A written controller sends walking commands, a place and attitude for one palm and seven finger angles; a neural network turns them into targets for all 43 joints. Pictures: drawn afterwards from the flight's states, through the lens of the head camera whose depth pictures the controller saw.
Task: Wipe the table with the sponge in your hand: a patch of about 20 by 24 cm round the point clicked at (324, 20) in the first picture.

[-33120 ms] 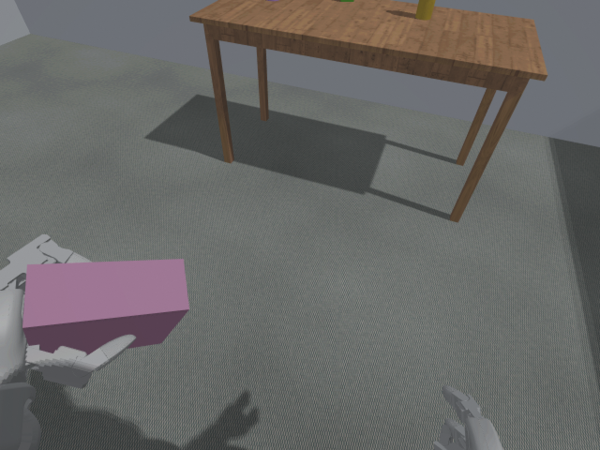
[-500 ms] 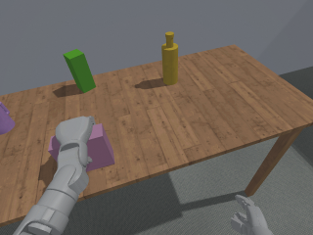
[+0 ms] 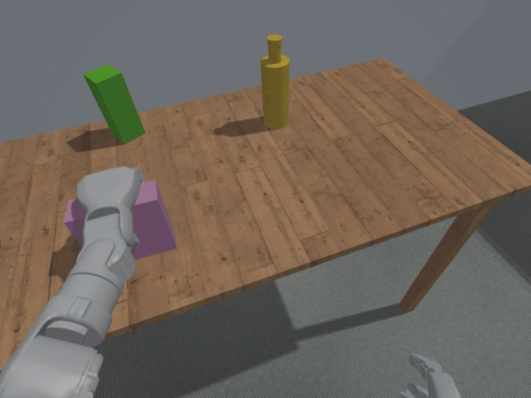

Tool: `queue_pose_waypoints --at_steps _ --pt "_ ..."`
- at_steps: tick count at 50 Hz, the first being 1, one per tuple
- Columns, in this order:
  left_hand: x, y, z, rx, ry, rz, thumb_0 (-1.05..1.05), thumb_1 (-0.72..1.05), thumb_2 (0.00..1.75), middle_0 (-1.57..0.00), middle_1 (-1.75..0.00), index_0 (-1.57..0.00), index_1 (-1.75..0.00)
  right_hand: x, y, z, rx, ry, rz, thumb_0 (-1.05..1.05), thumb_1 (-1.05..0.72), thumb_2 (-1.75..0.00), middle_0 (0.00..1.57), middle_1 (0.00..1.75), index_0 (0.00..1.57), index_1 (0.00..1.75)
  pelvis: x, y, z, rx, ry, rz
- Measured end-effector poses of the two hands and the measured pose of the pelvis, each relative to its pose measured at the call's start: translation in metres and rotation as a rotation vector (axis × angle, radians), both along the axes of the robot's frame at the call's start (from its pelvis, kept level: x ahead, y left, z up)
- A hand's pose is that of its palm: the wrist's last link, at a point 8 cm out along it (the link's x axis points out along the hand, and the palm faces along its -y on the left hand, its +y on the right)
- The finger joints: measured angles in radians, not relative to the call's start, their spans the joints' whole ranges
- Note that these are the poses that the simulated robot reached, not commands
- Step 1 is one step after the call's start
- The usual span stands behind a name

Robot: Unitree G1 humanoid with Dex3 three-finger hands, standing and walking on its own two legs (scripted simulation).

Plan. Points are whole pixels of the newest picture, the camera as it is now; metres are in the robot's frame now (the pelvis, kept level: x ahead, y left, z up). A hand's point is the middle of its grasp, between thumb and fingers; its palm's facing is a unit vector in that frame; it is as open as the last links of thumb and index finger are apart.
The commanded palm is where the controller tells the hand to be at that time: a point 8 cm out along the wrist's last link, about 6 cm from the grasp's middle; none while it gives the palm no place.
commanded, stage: wipe forward along the middle lane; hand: left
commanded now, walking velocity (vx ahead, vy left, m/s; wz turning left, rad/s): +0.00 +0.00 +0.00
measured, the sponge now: (130, 234) +0.37 +0.27 +0.02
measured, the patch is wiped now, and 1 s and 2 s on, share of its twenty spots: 0.85 0.85 0.95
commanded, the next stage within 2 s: slide back across to the first lane in 0.78 s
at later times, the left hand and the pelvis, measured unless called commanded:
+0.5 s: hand (121, 192) +0.42 +0.29 +0.07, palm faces -0.09 -0.02 -1.00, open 9.6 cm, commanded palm +0.41 +0.29 +0.10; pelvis +0.00 +0.00 +0.00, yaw +0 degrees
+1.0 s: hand (118, 173) +0.47 +0.31 +0.07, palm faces -0.11 +0.00 -0.99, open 9.6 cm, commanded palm +0.45 +0.31 +0.11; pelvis +0.01 +0.02 -0.01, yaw -1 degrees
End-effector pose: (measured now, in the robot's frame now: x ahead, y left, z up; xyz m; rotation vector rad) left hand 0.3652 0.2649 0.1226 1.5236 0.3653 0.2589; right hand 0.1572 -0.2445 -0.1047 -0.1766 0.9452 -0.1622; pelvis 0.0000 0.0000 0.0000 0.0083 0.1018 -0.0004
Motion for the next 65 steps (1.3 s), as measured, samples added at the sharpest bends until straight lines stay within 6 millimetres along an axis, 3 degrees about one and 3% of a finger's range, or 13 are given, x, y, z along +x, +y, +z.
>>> queue_pose_waypoints --at_steps 14,32,49,56,65 --pt "0.028 0.009 0.001 0.022 0.026 -0.007 0.01 -0.51 1.1 -0.79 -1.39 -0.81 -1.36 -0.037 -0.014 -0.013 -0.014 0.103 -0.053 0.01 -0.91 -0.9 0.2 0.3 0.2 0.3 -0.001 -0.003 -0.001 -0.002 0.047 0.003" --pt "0.058 0.028 0.001 0.024 0.041 0.008 0.02 -0.51 1.1 -0.79 -1.39 -0.81 -1.36 -0.068 -0.021 -0.016 -0.039 0.181 -0.103 0.01 -0.91 -0.9 0.2 0.3 0.2 0.3 0.0 0.001 -0.003 -0.009 0.094 0.0" --pt "0.092 0.041 0.001 0.039 0.05 -0.003 0.02 -0.51 1.1 -0.79 -1.39 -0.81 -1.37 -0.108 -0.011 -0.022 -0.045 0.308 -0.16 0.01 -0.91 -0.9 0.2 0.3 0.2 0.3 0.007 0.015 -0.006 -0.02 0.148 -0.009" --pt "0.092 0.049 0.001 0.014 0.031 -0.005 0.01 -0.51 1.1 -0.78 -1.39 -0.8 -1.37 -0.104 -0.001 -0.021 -0.023 0.313 -0.172 0.01 -0.91 -0.9 0.2 0.3 0.2 0.3 0.016 0.021 -0.003 -0.023 0.132 -0.018" --pt "0.087 0.07 0.005 0.013 0.035 0.025 0.01 -0.5 1.1 -0.78 -1.4 -0.8 -1.38 -0.068 0.005 -0.014 -0.025 0.253 -0.134 0.01 -0.91 -0.9 0.2 0.3 0.2 0.3 0.026 0.026 0.0 -0.028 0.111 -0.011"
